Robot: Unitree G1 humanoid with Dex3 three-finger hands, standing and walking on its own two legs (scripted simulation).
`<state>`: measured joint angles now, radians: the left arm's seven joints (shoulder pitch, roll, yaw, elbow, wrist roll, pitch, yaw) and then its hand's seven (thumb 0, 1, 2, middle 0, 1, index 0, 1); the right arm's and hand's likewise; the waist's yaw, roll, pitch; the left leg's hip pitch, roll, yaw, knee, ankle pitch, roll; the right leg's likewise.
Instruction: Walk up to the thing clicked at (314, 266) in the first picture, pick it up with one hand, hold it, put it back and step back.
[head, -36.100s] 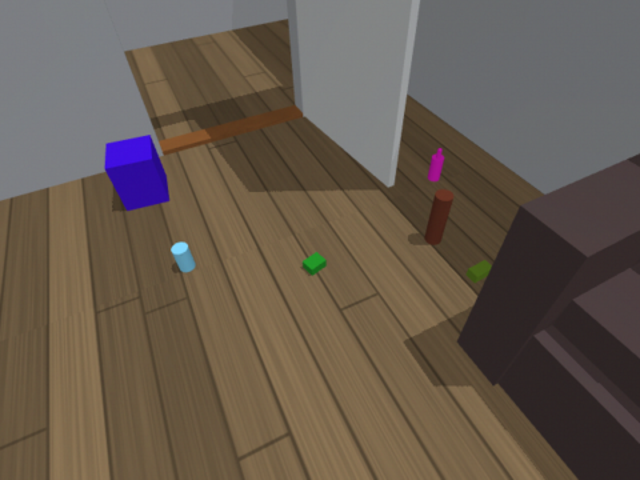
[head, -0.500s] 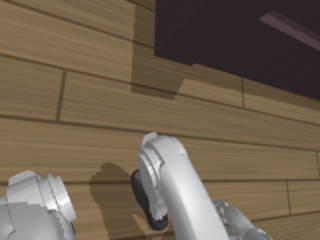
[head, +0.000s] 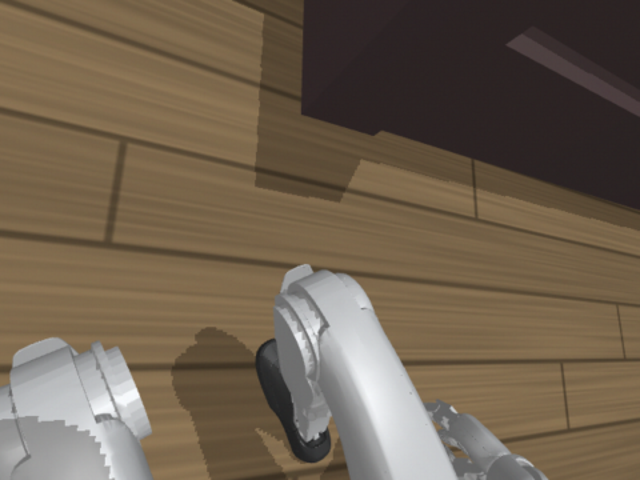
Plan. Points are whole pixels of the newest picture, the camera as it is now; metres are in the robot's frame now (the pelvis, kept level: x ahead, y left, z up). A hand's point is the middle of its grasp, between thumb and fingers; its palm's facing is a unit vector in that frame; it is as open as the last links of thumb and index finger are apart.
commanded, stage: rest palm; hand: left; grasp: from above
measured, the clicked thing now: out of the picture +0.48 +0.36 -0.29
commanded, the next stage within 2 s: none
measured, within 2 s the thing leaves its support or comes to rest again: neither
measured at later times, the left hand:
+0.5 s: hand out of the picture +0.44 +0.36 -0.24, palm faces -0.49 -0.06 -0.87, open 13.9 cm
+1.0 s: hand out of the picture +0.45 +0.35 -0.23, palm faces -0.48 -0.05 -0.88, open 13.9 cm
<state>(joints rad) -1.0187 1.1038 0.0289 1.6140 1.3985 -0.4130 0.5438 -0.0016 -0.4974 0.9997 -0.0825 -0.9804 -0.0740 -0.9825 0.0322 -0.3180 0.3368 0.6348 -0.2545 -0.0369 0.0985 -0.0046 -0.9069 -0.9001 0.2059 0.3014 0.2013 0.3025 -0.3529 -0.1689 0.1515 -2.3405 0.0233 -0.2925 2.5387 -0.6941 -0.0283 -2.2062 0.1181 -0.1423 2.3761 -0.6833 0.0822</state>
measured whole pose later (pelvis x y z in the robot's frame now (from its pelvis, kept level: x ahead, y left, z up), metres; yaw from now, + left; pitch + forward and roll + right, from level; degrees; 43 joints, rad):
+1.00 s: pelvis +0.00 +0.00 +0.00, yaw -1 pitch +27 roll -15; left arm -1.04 1.12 0.02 1.62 1.37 -0.38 0.50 0.00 -0.46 0.99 -0.08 -0.99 -0.08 -0.98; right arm 0.04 -0.32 0.36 0.61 -0.25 -0.07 0.11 0.00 -0.90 -0.90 0.21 0.30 0.20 0.30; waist -0.37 -0.16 0.17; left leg -2.35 0.02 -0.30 2.55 -0.69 -0.02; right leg -2.21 0.11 -0.15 2.37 -0.68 0.08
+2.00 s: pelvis +0.00 +0.00 +0.00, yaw -1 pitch +26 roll -15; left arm -1.03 1.12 0.02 1.61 1.38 -0.40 0.52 0.00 -0.44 0.97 -0.08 -0.97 -0.08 -0.97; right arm 0.05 -0.33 0.37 0.61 -0.26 -0.07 0.11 0.00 -0.89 -0.90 0.21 0.30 0.20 0.30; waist -0.36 -0.17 0.17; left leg -2.35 0.02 -0.30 2.55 -0.69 -0.02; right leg -2.20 0.11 -0.16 2.37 -0.68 0.08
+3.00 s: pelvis +0.00 +0.01 +0.01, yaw +0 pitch +30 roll -15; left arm -1.03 1.06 0.04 1.36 1.29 -0.24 0.24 0.00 -0.45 0.95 -0.08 -1.02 -0.09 -1.00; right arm 0.10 -0.32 0.25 0.57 -0.19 -0.02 0.12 0.00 -0.90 -0.89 0.21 0.30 0.20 0.30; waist -0.32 -0.05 0.08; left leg -2.38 0.01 -0.26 2.49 -0.67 0.00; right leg -2.22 0.08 -0.13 2.34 -0.69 0.07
